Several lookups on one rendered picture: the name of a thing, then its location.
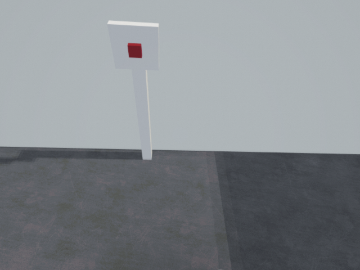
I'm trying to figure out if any button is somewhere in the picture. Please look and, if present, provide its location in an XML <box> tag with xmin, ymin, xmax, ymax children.
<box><xmin>128</xmin><ymin>43</ymin><xmax>142</xmax><ymax>58</ymax></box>

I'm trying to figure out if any panel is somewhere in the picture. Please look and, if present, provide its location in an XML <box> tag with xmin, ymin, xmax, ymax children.
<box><xmin>107</xmin><ymin>20</ymin><xmax>159</xmax><ymax>160</ymax></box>

